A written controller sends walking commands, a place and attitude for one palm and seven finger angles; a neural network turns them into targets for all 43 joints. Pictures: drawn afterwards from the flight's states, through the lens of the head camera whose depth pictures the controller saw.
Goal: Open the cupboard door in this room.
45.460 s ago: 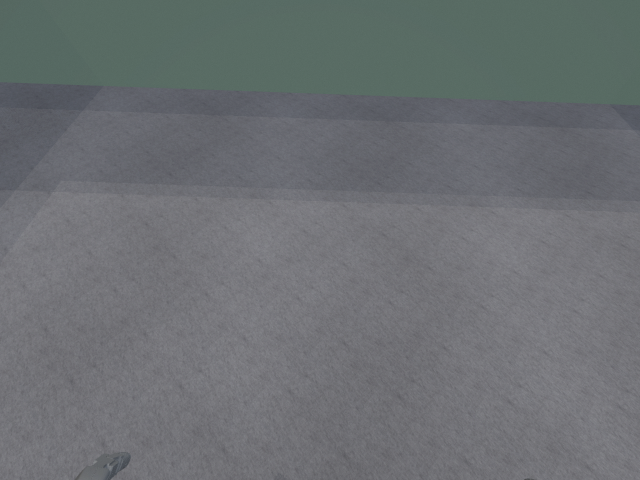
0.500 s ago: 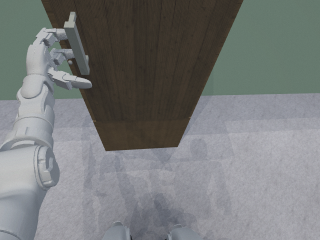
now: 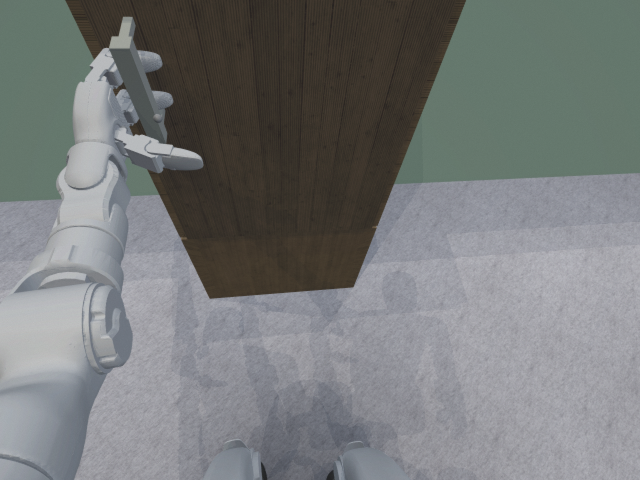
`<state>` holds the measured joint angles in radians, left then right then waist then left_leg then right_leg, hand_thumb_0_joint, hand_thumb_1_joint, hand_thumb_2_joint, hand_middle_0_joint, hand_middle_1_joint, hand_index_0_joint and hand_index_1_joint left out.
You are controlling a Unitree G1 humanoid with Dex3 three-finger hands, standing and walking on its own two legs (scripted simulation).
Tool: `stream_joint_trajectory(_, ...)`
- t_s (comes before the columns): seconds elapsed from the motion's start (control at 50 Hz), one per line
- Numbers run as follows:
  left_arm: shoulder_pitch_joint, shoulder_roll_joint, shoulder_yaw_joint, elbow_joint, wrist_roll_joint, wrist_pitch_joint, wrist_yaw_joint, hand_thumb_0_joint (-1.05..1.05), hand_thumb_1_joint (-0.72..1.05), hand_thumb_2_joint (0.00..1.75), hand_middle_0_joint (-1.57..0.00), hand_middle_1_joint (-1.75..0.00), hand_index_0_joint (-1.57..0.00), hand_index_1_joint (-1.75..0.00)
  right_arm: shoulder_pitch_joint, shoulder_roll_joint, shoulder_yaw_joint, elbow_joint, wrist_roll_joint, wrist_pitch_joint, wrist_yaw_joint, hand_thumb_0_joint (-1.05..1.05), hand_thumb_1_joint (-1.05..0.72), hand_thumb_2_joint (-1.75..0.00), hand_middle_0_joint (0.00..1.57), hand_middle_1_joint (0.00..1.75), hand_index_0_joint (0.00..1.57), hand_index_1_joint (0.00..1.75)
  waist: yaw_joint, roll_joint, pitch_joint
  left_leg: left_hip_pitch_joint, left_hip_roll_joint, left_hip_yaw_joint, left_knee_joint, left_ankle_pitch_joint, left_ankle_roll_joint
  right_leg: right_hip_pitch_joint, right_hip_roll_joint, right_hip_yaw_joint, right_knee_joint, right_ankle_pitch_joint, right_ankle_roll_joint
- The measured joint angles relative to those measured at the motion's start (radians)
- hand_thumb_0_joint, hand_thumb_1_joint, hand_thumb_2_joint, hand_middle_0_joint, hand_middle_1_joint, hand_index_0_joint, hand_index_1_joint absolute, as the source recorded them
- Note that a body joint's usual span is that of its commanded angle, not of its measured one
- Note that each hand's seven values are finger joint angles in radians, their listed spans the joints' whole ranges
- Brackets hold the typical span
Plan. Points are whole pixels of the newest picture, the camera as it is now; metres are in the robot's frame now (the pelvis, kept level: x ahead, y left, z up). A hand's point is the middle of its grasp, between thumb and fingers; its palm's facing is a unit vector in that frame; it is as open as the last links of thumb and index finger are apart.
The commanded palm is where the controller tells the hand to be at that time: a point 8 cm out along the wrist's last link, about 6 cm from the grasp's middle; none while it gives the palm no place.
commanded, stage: slide the fingers in behind the handle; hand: left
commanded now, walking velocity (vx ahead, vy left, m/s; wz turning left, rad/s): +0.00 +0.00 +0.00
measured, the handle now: (144, 85) +0.58 +0.16 +0.12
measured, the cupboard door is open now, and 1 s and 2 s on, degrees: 0 0 27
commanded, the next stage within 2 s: close the thumb around the handle in 0.32 s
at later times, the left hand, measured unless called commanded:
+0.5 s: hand (164, 118) +0.53 +0.13 +0.12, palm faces +0.01 -1.00 -0.01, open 13.9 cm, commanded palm +0.50 +0.18 +0.11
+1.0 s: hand (165, 115) +0.53 +0.13 +0.12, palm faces +0.02 -1.00 -0.01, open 6.2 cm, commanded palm +0.51 +0.18 +0.11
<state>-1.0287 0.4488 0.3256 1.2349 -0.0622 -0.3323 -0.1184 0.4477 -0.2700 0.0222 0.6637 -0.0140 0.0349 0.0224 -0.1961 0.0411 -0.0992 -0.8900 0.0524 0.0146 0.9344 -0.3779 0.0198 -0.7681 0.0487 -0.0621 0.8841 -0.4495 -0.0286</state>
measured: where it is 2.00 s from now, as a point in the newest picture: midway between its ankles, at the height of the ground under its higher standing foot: outside the picture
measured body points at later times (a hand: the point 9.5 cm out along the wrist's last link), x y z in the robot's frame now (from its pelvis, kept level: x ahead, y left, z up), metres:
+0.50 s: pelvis +0.01 -0.01 +0.00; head +0.11 +0.00 +0.44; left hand +0.52 +0.19 +0.12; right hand +0.00 -0.27 -0.11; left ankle +0.03 +0.11 -0.68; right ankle -0.02 -0.11 -0.68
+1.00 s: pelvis +0.01 -0.01 +0.00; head +0.11 +0.00 +0.44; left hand +0.52 +0.19 +0.12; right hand -0.01 -0.27 -0.11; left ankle +0.03 +0.11 -0.68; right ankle -0.02 -0.11 -0.68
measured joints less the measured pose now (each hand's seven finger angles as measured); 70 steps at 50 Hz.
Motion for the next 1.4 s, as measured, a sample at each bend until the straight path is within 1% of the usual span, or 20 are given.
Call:
stream_joint_trajectory(0.1,0.004,-0.014,0.011,0.001,0.001,0.007,0.011,-0.02,-0.50,0.30,-0.30,-1.20,-0.31,-1.22,-0.001,0.000,-0.002,0.002,-0.001,-0.001,-0.001,0.01,-0.90,-0.90,0.20,0.30,0.20,0.30,-0.001,0.000,-0.006,0.006,0.000,0.000,-0.005,0.000,-0.001,0.005,0.000,0.001,-0.005,0.000,-0.001)
stream_joint_trajectory(0.2,0.026,-0.022,0.005,-0.019,0.007,-0.010,0.024,-0.02,-0.50,0.30,-0.30,-1.20,-0.31,-1.21,-0.003,0.002,-0.005,-0.004,-0.003,0.000,0.004,0.01,-0.90,-0.90,0.20,0.30,0.20,0.30,0.003,0.001,-0.013,0.018,0.000,0.003,-0.010,-0.002,-0.003,0.015,0.001,0.004,-0.007,-0.003,-0.003)
stream_joint_trajectory(0.34,0.030,-0.027,0.000,-0.012,0.000,0.002,0.017,-0.02,-0.50,0.30,-0.30,-1.20,-0.30,-1.21,-0.015,0.005,-0.004,-0.012,0.003,0.006,0.005,0.01,-0.90,-0.90,0.20,0.30,0.20,0.30,0.007,0.000,-0.013,0.034,0.000,0.003,-0.019,-0.002,-0.005,0.030,0.001,0.004,-0.013,-0.004,-0.005)
stream_joint_trajectory(0.46,0.038,-0.037,-0.001,-0.022,-0.002,-0.006,0.017,-0.02,-0.50,0.30,-0.30,-1.20,-0.30,-1.20,-0.023,0.003,-0.005,-0.017,0.003,0.005,0.004,0.01,-0.90,-0.90,0.20,0.30,0.20,0.30,0.013,0.000,-0.011,0.038,-0.002,0.002,-0.022,-0.001,-0.007,0.033,0.000,0.003,-0.014,-0.005,-0.006)
stream_joint_trajectory(0.52,0.041,-0.041,-0.009,-0.027,-0.003,-0.012,0.020,-0.02,-0.47,0.32,-0.30,-1.20,-0.30,-1.20,-0.025,0.002,-0.008,-0.015,0.003,0.005,0.004,0.01,-0.90,-0.90,0.20,0.30,0.20,0.30,0.015,0.000,-0.011,0.038,-0.003,0.001,-0.022,-0.002,-0.008,0.033,-0.001,0.003,-0.012,-0.007,-0.007)
stream_joint_trajectory(0.6,0.041,-0.043,-0.012,-0.027,-0.006,-0.013,0.025,-0.02,-0.37,0.36,-0.31,-1.22,-0.30,-1.22,-0.028,0.002,-0.008,-0.011,0.004,0.008,0.004,0.01,-0.90,-0.90,0.20,0.30,0.20,0.30,0.017,-0.001,-0.011,0.039,-0.003,0.000,-0.022,-0.002,-0.009,0.033,-0.002,0.002,-0.010,-0.009,-0.008)
stream_joint_trajectory(0.68,0.029,-0.035,-0.006,-0.012,-0.001,-0.005,0.021,-0.01,-0.21,0.43,-0.32,-1.23,-0.31,-1.23,-0.031,0.002,-0.005,-0.008,0.006,0.009,0.002,0.01,-0.90,-0.90,0.20,0.30,0.20,0.30,0.013,-0.003,-0.009,0.038,-0.003,-0.003,-0.022,-0.002,-0.010,0.033,-0.001,0.000,-0.011,-0.009,-0.009)
stream_joint_trajectory(0.76,0.027,-0.023,-0.004,-0.011,0.000,-0.002,0.016,-0.01,-0.01,0.52,-0.33,-1.25,-0.33,-1.25,-0.027,0.001,-0.006,-0.012,0.006,0.009,-0.002,0.01,-0.90,-0.90,0.20,0.30,0.20,0.30,0.008,-0.003,-0.008,0.036,-0.002,-0.003,-0.023,-0.001,-0.011,0.031,0.000,-0.001,-0.013,-0.008,-0.010)
stream_joint_trajectory(0.84,0.033,-0.029,-0.011,-0.025,-0.006,-0.009,0.012,-0.01,0.20,0.61,-0.35,-1.28,-0.34,-1.28,-0.020,-0.001,-0.009,-0.008,0.004,0.009,-0.001,0.01,-0.90,-0.90,0.20,0.30,0.20,0.30,0.011,0.000,-0.010,0.034,-0.002,-0.003,-0.023,-0.003,-0.011,0.029,0.000,0.000,-0.014,-0.009,-0.010)
stream_joint_trajectory(0.9,0.040,-0.034,-0.004,-0.028,-0.013,-0.008,0.013,-0.01,0.37,0.68,-0.36,-1.29,-0.35,-1.29,-0.016,-0.001,-0.010,-0.005,0.004,0.013,0.001,0.01,-0.90,-0.90,0.20,0.30,0.20,0.30,0.013,0.001,-0.013,0.038,-0.002,0.000,-0.026,-0.004,-0.010,0.033,0.000,0.003,-0.016,-0.009,-0.009)
stream_joint_trajectory(0.98,0.045,-0.034,-0.004,-0.027,-0.009,-0.004,0.015,0.00,0.58,0.77,-0.37,-1.32,-0.37,-1.32,-0.013,0.000,-0.009,-0.006,0.005,0.016,0.002,0.01,-0.90,-0.90,0.20,0.30,0.20,0.30,0.013,0.003,-0.014,0.045,-0.003,0.001,-0.029,-0.005,-0.010,0.039,0.000,0.005,-0.019,-0.010,-0.009)
stream_joint_trajectory(1.06,0.044,-0.033,-0.005,-0.024,-0.007,-0.001,0.015,0.00,0.74,0.84,-0.38,-1.33,-0.38,-1.33,-0.015,0.003,-0.008,-0.008,0.005,0.016,0.002,0.01,-0.90,-0.90,0.20,0.30,0.20,0.30,0.012,0.002,-0.012,0.047,-0.003,0.001,-0.030,-0.005,-0.010,0.041,0.000,0.005,-0.020,-0.010,-0.009)
stream_joint_trajectory(1.1,0.045,-0.036,-0.005,-0.029,-0.009,0.000,0.017,0.00,0.78,0.85,-0.38,-1.34,-0.38,-1.34,-0.015,0.004,-0.010,-0.009,0.004,0.015,0.003,0.01,-0.90,-0.90,0.20,0.30,0.20,0.30,0.013,0.002,-0.012,0.046,-0.003,0.001,-0.030,-0.005,-0.010,0.040,0.000,0.004,-0.021,-0.009,-0.009)
stream_joint_trajectory(1.3,0.052,-0.040,-0.001,-0.030,-0.005,-0.008,0.014,0.01,0.78,0.84,-0.38,-1.35,-0.37,-1.35,-0.024,0.003,-0.009,-0.008,0.005,0.016,0.002,0.01,-0.90,-0.90,0.20,0.30,0.20,0.30,0.014,0.001,-0.014,0.049,-0.004,0.003,-0.030,-0.006,-0.009,0.043,0.000,0.007,-0.020,-0.010,-0.007)
stream_joint_trajectory(1.4,0.097,-0.055,0.000,-0.072,-0.016,-0.009,0.008,0.01,0.78,0.83,-0.38,-1.35,-0.37,-1.35,-0.018,0.002,-0.014,-0.018,0.006,0.020,0.004,0.01,-0.90,-0.90,0.20,0.30,0.20,0.30,0.022,0.003,-0.022,0.061,-0.002,0.011,-0.037,-0.007,-0.009,0.050,0.001,0.015,-0.025,-0.009,-0.007)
